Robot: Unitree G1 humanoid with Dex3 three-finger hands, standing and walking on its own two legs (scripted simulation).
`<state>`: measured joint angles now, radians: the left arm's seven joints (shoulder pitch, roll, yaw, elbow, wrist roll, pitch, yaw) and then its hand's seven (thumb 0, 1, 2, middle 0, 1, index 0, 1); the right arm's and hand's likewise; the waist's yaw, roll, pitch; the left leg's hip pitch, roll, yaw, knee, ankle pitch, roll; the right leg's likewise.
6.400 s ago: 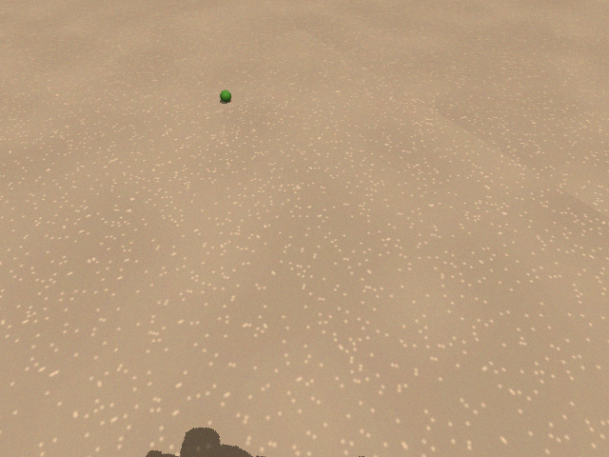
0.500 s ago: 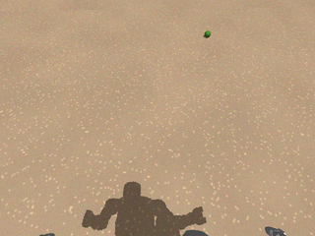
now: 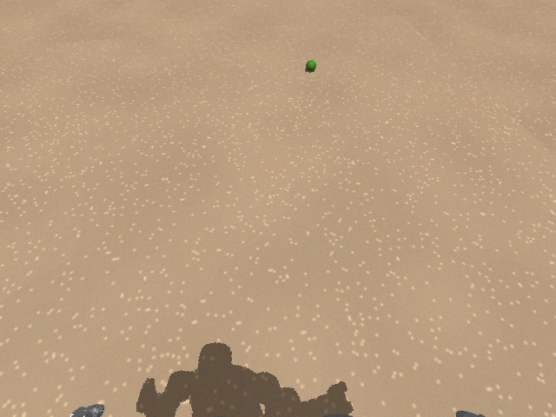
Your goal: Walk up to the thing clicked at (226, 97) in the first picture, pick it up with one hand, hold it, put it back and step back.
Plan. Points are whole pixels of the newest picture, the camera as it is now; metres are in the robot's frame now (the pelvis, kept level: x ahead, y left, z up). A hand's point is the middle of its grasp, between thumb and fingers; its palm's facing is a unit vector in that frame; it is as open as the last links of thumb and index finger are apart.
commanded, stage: walk up
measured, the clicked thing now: (311, 65) +2.33 -0.19 -0.73
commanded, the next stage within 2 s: stand in 0.62 s
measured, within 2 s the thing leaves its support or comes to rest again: neither
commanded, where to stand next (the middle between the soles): +0.07 +0.01 m, yaw -4 degrees
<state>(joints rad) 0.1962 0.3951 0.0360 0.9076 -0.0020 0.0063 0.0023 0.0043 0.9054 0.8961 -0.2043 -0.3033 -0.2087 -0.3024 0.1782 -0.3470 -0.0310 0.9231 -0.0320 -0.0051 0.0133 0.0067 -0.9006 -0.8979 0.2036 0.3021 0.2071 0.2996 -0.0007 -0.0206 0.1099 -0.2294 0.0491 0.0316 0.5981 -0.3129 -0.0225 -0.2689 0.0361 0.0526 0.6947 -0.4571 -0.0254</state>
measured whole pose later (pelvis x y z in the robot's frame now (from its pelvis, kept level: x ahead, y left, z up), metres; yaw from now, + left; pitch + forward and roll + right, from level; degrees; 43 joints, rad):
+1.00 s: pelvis +0.01 +0.01 +0.02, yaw -2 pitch -2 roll +0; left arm 0.10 0.35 0.00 1.14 0.00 -0.01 0.00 0.00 0.91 0.90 -0.20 -0.30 -0.21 -0.30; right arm 0.09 -0.34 -0.01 1.13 -0.01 -0.01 0.00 0.01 -0.90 -0.90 0.20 0.30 0.21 0.30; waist -0.01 0.00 0.05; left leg -0.09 0.02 0.03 0.31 -0.18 -0.01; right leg -0.11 0.02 0.08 0.33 -0.18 0.01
